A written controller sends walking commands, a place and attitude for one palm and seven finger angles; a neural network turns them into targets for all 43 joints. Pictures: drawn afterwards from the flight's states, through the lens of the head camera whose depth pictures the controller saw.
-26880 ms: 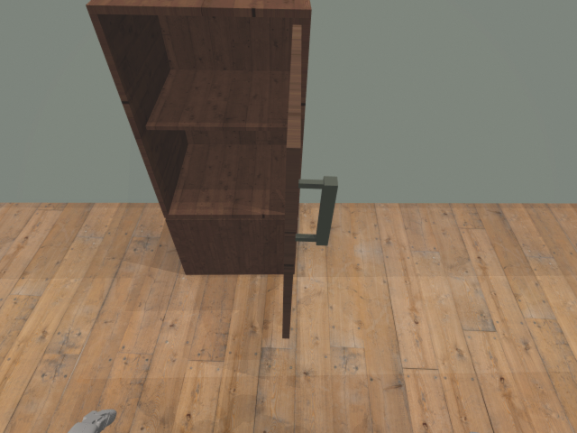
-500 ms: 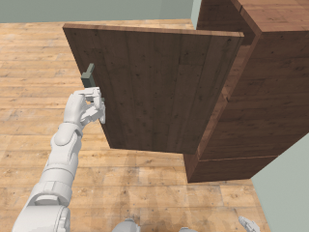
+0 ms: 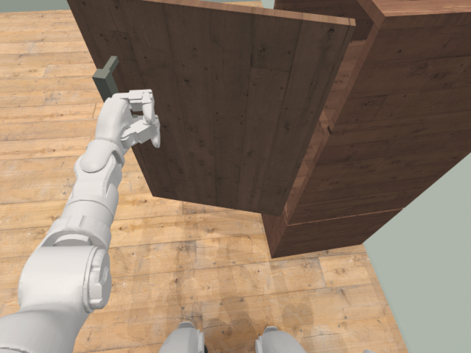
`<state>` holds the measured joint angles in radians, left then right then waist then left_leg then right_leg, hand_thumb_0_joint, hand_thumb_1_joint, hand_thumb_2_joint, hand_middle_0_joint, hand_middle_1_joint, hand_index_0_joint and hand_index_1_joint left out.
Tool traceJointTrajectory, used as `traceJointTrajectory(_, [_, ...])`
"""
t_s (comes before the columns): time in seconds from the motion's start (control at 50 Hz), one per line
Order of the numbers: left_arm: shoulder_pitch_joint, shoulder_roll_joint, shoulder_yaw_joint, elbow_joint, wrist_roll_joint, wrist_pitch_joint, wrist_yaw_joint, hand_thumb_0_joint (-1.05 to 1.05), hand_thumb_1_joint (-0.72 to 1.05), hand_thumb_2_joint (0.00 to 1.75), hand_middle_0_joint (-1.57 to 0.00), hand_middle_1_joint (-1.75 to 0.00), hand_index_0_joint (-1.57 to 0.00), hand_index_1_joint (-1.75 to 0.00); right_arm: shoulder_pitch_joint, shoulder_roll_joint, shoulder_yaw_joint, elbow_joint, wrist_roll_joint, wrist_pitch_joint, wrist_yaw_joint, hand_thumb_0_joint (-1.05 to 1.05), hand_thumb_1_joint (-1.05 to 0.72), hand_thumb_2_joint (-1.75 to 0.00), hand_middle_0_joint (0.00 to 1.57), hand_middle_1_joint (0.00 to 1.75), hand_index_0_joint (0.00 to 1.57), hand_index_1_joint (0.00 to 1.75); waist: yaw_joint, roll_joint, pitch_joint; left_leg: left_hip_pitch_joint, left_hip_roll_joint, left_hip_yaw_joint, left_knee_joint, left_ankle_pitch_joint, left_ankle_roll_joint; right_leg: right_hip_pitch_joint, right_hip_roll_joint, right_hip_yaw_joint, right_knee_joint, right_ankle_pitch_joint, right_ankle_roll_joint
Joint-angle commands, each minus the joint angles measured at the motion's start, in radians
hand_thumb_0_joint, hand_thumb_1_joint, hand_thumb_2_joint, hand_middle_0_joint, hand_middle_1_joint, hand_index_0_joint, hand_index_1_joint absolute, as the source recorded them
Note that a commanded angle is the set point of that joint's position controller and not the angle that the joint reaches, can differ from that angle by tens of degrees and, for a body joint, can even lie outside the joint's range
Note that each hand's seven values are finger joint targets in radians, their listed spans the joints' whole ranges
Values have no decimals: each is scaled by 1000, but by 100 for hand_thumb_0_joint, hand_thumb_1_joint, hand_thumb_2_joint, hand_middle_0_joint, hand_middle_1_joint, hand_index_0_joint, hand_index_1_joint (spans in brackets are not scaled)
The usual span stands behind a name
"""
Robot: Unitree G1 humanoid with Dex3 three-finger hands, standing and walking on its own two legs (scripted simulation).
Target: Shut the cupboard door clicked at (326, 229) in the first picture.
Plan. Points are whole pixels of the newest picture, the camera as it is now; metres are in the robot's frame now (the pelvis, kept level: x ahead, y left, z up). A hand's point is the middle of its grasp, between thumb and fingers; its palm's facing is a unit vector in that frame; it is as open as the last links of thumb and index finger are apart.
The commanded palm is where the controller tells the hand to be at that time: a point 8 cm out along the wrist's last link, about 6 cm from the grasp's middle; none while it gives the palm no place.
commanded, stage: push the door shut along its arc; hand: left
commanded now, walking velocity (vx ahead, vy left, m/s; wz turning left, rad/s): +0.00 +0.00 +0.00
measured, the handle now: (120, 101) +0.54 +0.18 +0.09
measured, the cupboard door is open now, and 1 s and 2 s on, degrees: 72 59 55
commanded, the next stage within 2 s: pull the fist back off the door in 0.86 s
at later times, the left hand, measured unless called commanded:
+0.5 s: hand (173, 107) +0.51 +0.08 +0.10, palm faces -0.30 -0.95 -0.02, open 3.1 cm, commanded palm +0.52 +0.13 +0.10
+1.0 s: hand (189, 91) +0.55 +0.06 +0.11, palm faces -0.37 -0.93 +0.01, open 3.5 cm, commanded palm +0.57 +0.08 +0.10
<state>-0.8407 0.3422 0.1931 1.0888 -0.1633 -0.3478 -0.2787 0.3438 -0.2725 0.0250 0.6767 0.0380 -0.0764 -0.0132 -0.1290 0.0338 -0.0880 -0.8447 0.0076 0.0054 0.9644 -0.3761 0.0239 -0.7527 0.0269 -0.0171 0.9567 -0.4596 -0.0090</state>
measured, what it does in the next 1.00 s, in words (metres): stands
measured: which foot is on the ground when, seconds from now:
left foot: down 0.00-1.00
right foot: down 0.00-1.00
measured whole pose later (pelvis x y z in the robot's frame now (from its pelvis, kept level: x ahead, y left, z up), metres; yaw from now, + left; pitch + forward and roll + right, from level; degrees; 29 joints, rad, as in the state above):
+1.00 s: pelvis -0.01 -0.01 -0.03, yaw +0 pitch +24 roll -3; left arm -1.32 0.47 0.17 1.34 -0.11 -0.22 -0.37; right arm 0.35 -0.28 0.03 0.75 0.00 -0.14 -0.03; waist -0.23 0.05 -0.09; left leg -1.14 0.02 -0.05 1.13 -0.41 0.01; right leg -1.02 0.05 -0.07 1.10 -0.50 -0.03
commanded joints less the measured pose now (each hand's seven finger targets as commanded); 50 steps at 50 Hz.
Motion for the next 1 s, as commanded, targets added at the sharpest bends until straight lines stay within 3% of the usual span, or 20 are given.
traceJointTrajectory(0.0, [-534, 175, 23, -207, -19, -76, -39, 0, 90, 90, -130, -150, -130, -150, 95, -178, -72, -70, -6, -28, -9, 0, -90, -90, 20, 30, 20, 30, -27, 40, -443, 421, 9, -77, -76, 214, 4, -8, 14, -1, -129, 270, -20])
traceJointTrajectory(0.04, [-535, 182, 26, -177, -24, -66, -49, 0, 90, 90, -130, -150, -130, -150, 95, -177, -68, -74, -2, -21, -9, 0, -90, -90, 20, 30, 20, 30, -37, 5, -423, 375, 6, -67, -74, 192, 9, 7, 15, 7, -137, 273, -15])
traceJointTrajectory(0.1, [-576, 241, 67, -134, -20, -50, -57, 0, 90, 90, -130, -150, -130, -150, 112, -184, -67, -66, -4, -13, -14, 0, -90, -90, 20, 30, 20, 30, -46, -14, -402, 317, 3, -60, -64, 179, 16, 20, 15, 15, -135, 280, -12])
traceJointTrajectory(0.2, [-619, 255, 70, -139, -5, -55, -67, 0, 90, 90, -130, -150, -130, -150, 123, -181, -68, -64, -10, -13, -10, 0, -90, -90, 20, 30, 20, 30, -47, 58, -463, 344, 3, -66, -33, 226, 14, -6, 16, 19, -110, 311, -15])
traceJointTrajectory(0.26, [-629, 274, 81, -95, 1, -38, -76, 0, 90, 90, -130, -150, -130, -150, 132, -183, -67, -61, -9, -8, -7, 0, -90, -90, 20, 30, 20, 30, -60, 29, -455, 304, 5, -61, -21, 215, 16, -2, 17, 26, -111, 314, -10])
traceJointTrajectory(0.3, [-641, 307, 105, -92, 5, -32, -82, 0, 90, 90, -130, -150, -130, -150, 143, -189, -68, -63, -12, -5, -9, 0, -90, -90, 20, 30, 20, 30, -59, 16, -488, 283, 1, -58, -9, 238, 22, 29, 18, 31, -100, 353, -9])
traceJointTrajectory(0.42, [-724, 248, 41, -109, 5, -17, -114, 0, 90, 90, -130, -150, -130, -150, 144, -186, -72, -51, -12, -5, -10, 0, -90, -90, 20, 30, 20, 30, -88, 60, -513, 326, 2, -62, 18, 260, 22, -33, 21, 28, -97, 362, -6])
traceJointTrajectory(0.48, [-771, 233, 16, -84, 3, -1, -125, 0, 90, 90, -130, -150, -130, -150, 149, -187, -69, -38, -13, -6, -12, 0, -90, -90, 20, 30, 20, 30, -109, 40, -481, 302, 3, -67, 23, 238, 26, -51, 24, 27, -101, 340, -5])
traceJointTrajectory(0.54, [-813, 184, -27, -92, -1, 2, -134, 0, 90, 90, -130, -150, -130, -150, 144, -186, -70, -26, -14, -16, -12, 0, -90, -90, 20, 30, 20, 30, -119, 90, -491, 360, 4, -76, 30, 248, 24, -116, 25, 16, -100, 311, -10])
traceJointTrajectory(0.6, [-879, 192, -29, -51, -4, 18, -135, 0, 90, 90, -130, -150, -130, -150, 155, -193, -64, -2, -18, -26, -18, 0, -90, -90, 20, 30, 20, 30, -142, 66, -459, 326, 3, -84, 35, 223, 30, -139, 27, 9, -96, 276, -10])
traceJointTrajectory(0.68, [-931, 186, -34, -51, 1, 27, -143, 0, 90, 90, -130, -150, -130, -150, 155, -194, -65, 8, -24, -44, -19, 0, -90, -90, 20, 30, 20, 30, -146, 91, -502, 343, 6, -92, 48, 225, 28, -170, 26, 5, -83, 257, -12])
traceJointTrajectory(0.74, [-973, 167, -52, -35, 7, 33, -145, 0, 90, 90, -130, -150, -130, -150, 160, -196, -64, 25, -27, -56, -21, 0, -90, -90, 20, 30, 20, 30, -162, 110, -504, 361, 12, -103, 59, 223, 27, -228, 29, -6, -74, 224, -13])
traceJointTrajectory(0.76, [-981, 156, -56, -19, 4, 39, -145, 0, 90, 90, -130, -150, -130, -150, 159, -197, -63, 27, -26, -62, -22, 0, -90, -90, 20, 30, 20, 30, -170, 90, -499, 344, 12, -101, 65, 205, 30, -236, 28, -2, -76, 214, -11])
traceJointTrajectory(0.84, [-1020, 195, -34, 30, 18, 60, -143, 0, 90, 90, -130, -150, -130, -150, 171, -202, -57, 41, -30, -71, -28, 0, -90, -90, 20, 30, 20, 30, -187, 86, -485, 293, 16, -99, 79, 177, 34, -254, 31, -6, -67, 185, -11])
traceJointTrajectory(0.94, [-1091, 175, -56, 23, 42, 66, -141, 0, 90, 90, -130, -150, -130, -150, 188, -204, -60, 58, -39, -85, -26, 0, -90, -90, 20, 30, 20, 30, -201, 160, -534, 353, 23, -117, 102, 220, 28, -335, 34, -21, -37, 178, -18])
traceJointTrajectory(0.96, [-1103, 218, 151, 13, -27, 93, 67, 0, 90, 90, -130, -150, -130, -150, 238, -165, -53, 26, -42, -87, -16, 0, -90, -90, 20, 30, 20, 30, -148, 169, -563, 283, 36, -128, 76, 170, 10, -301, 21, -10, -40, 154, -14])
traceJointTrajectory(0.98, [-1059, 147, 107, 30, 8, 106, 176, 0, 90, 90, -130, -150, -130, -150, 247, -163, -56, 21, -55, -90, 4, 0, -90, -90, 20, 30, 20, 30, -157, 168, -581, 287, 37, -141, 62, 157, 2, -303, 22, -15, -28, 144, -7])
